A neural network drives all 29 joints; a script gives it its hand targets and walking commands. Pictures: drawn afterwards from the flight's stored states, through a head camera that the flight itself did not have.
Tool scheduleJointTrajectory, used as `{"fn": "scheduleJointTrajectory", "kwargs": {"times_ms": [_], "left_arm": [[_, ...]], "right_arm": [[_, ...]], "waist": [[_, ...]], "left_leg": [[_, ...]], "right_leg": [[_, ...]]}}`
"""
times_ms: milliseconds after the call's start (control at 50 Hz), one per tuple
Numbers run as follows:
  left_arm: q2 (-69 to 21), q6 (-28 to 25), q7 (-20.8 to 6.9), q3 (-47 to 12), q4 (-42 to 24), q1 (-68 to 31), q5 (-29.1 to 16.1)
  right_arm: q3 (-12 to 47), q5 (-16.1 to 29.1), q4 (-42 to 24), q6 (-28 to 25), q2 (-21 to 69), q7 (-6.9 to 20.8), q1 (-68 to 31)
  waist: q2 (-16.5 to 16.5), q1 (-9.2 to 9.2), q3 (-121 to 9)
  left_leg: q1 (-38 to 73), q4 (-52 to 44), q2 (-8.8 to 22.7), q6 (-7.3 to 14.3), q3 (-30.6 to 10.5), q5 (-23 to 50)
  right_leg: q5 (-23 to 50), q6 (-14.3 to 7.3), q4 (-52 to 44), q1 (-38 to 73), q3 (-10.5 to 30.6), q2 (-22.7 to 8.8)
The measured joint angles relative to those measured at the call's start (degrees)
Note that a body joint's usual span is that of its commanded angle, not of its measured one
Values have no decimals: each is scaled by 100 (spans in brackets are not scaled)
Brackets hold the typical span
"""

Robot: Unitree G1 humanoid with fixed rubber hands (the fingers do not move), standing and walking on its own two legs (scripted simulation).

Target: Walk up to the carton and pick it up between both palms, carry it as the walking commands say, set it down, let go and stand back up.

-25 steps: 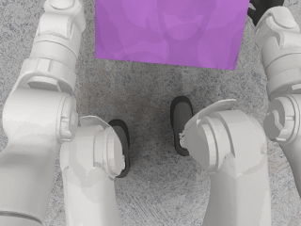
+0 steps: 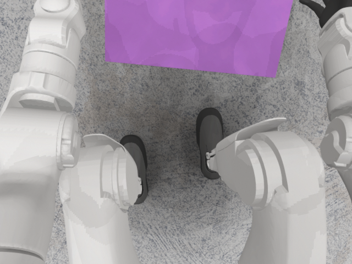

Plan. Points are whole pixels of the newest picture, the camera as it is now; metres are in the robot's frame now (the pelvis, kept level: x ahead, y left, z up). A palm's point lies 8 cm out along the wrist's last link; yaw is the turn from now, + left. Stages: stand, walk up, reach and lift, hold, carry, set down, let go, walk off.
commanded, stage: set down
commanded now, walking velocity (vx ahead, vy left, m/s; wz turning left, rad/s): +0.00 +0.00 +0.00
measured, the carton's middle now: (193, 10) +0.51 -0.08 -0.26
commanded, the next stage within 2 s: let go in 1.72 s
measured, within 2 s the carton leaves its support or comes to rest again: neither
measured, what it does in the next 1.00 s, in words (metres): rises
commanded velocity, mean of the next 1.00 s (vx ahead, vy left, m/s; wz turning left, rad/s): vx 0.00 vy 0.00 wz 0.00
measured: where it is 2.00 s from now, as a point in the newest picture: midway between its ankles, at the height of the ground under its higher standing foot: (173, 168)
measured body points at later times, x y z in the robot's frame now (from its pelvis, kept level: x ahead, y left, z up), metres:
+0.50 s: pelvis +0.00 +0.00 +0.01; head +0.36 -0.05 +0.26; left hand +0.59 +0.14 -0.14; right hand +0.50 -0.32 -0.16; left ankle +0.11 +0.11 -0.31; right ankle +0.15 -0.11 -0.31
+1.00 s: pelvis -0.01 +0.00 +0.11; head +0.35 -0.06 +0.37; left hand +0.60 +0.12 +0.00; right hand +0.49 -0.34 -0.02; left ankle +0.11 +0.12 -0.31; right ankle +0.15 -0.11 -0.31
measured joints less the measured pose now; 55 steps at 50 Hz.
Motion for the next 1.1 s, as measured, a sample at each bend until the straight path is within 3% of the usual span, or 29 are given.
{"fn": "scheduleJointTrajectory", "kwargs": {"times_ms": [260,340,460,560,700,860,1100], "left_arm": [[414,188,-171,-123,-281,-22,-284],[384,263,-157,53,-632,4,-144],[404,469,-149,249,-887,137,-144],[393,612,-170,410,-1109,236,-142],[353,917,-131,620,-1663,303,-15],[478,1251,-253,801,-1606,159,159],[599,1642,-428,942,-2176,371,37]], "right_arm": [[45,136,-503,217,-232,74,122],[120,251,-881,363,-228,85,202],[24,24,-1354,591,-21,-20,157],[-144,-277,-1851,796,76,-55,331],[-194,-257,-2592,1196,-1,-102,563],[-190,-216,-2753,1586,14,-67,417],[-124,-189,-3536,2125,-48,-115,663]], "waist": [[-1,-42,327],[8,47,334],[151,40,335],[231,-18,331],[227,-39,337],[136,-128,326],[127,-97,337]], "left_leg": [[112,109,46,-38,-27,-5],[205,83,114,-23,-27,-42],[520,-54,172,33,69,-112],[867,-352,169,83,168,-127],[1351,-847,177,88,184,-97],[1919,-1470,193,67,156,6],[2820,-2575,167,-20,129,289]], "right_leg": [[3,-120,122,92,-66,-69],[19,-114,75,152,-75,-12],[-26,-37,-30,409,29,88],[-85,48,-258,726,151,153],[-81,112,-724,1209,208,256],[2,144,-1337,1791,229,367],[196,121,-2348,2691,286,461]]}}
